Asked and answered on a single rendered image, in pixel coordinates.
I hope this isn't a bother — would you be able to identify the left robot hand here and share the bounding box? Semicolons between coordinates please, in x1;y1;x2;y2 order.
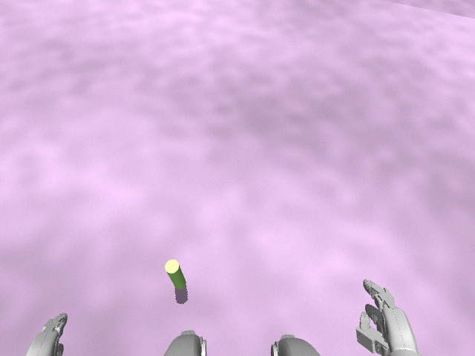
24;313;68;356

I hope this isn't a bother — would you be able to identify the can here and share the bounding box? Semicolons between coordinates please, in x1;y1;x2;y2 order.
165;260;186;289

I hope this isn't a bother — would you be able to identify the right robot hand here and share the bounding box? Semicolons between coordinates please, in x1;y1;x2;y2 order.
356;280;418;356

